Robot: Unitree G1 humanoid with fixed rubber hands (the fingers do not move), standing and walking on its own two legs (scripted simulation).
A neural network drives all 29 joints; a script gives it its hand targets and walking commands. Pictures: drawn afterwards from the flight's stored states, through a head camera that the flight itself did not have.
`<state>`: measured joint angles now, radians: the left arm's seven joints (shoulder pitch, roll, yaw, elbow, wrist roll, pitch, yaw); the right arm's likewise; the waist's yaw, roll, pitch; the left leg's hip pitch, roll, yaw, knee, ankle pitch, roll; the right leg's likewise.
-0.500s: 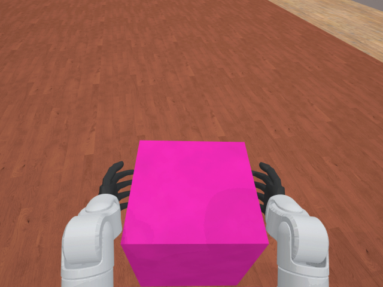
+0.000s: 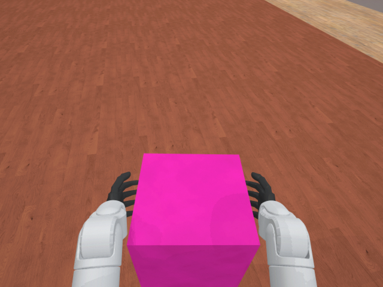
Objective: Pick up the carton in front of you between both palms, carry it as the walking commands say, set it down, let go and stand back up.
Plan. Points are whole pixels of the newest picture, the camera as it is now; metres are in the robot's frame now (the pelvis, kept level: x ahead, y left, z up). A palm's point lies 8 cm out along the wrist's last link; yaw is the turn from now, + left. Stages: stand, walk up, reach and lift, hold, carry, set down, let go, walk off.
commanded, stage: carry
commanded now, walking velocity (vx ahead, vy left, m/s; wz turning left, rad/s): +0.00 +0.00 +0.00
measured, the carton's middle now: (190, 224) +0.26 +0.00 -0.02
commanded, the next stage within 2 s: hold in 0.54 s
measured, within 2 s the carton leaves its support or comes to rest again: neither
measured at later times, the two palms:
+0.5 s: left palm (120, 211) +0.26 +0.15 +0.04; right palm (263, 210) +0.26 -0.15 +0.04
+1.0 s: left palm (124, 216) +0.25 +0.14 +0.04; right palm (273, 228) +0.22 -0.16 +0.04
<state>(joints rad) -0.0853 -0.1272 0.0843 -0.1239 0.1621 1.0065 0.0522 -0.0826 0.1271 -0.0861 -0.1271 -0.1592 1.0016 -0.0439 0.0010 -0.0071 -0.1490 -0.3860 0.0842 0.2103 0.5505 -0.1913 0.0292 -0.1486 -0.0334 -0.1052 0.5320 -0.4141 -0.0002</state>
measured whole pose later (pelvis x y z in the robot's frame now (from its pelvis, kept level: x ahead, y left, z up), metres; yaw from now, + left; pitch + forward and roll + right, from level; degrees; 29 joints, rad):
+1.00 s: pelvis -0.04 +0.02 +0.01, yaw -6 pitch -7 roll +0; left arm -0.20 -0.14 0.16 0.15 0.25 0.70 0.04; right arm -0.22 0.14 -0.20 0.24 -0.22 0.63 0.01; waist 0.00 -0.06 0.09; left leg -0.17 0.03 0.08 0.36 -0.07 0.01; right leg -0.01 0.00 0.03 0.41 -0.28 0.00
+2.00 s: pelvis -0.09 +0.00 -0.18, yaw -10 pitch +42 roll -2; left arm -0.77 -0.05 0.45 0.61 0.24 0.23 0.02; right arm -0.81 0.08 -0.42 0.68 -0.18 0.21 -0.06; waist 0.04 -0.05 -0.21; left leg -1.77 0.02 -0.07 1.37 -0.33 -0.03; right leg -1.62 0.10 0.00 1.48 -0.59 -0.01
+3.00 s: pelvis -0.12 +0.01 -0.37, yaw -12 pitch +45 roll -2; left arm -1.32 0.22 0.41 0.90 0.06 0.23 0.04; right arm -1.35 -0.15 -0.21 0.92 -0.06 0.22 -0.17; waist 0.14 -0.01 0.15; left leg -2.40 0.01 -0.06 1.99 -0.38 -0.04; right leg -2.22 0.14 -0.01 2.16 -0.73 0.02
